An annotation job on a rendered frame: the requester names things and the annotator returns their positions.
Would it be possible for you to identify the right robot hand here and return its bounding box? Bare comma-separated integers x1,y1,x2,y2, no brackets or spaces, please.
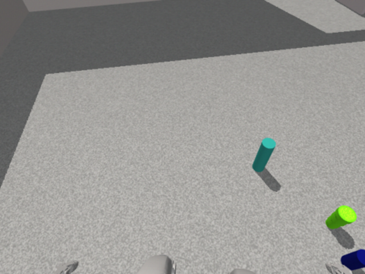
326,262,352,274

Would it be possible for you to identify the left robot hand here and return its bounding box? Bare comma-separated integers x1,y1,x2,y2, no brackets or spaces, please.
51,260,79,274

